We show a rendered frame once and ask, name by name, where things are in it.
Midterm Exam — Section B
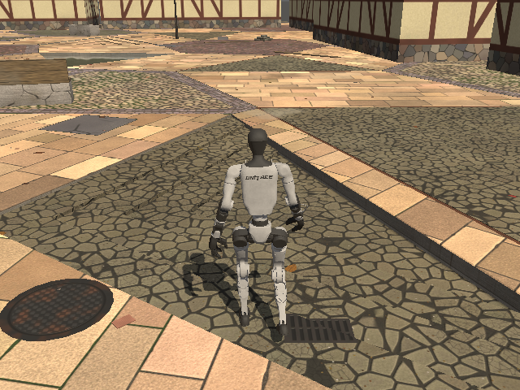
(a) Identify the left robot upper arm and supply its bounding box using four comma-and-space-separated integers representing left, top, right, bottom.
221, 164, 242, 210

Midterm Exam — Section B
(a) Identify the right robot hand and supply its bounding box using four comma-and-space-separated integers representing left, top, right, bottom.
286, 217, 304, 232

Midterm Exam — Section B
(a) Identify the left robot shin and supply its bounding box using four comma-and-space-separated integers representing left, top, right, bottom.
236, 264, 249, 315

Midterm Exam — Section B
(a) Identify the robot torso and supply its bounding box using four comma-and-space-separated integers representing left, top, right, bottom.
240, 160, 278, 244

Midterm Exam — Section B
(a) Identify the right robot upper arm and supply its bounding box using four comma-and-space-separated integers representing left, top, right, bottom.
275, 162, 298, 206

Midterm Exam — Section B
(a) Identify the robot right forearm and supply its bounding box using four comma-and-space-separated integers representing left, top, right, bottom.
290, 194, 303, 221

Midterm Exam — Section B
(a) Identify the left robot hand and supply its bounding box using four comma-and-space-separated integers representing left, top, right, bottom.
209, 236, 228, 258

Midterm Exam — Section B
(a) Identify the robot left forearm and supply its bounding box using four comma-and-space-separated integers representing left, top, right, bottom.
211, 198, 228, 238

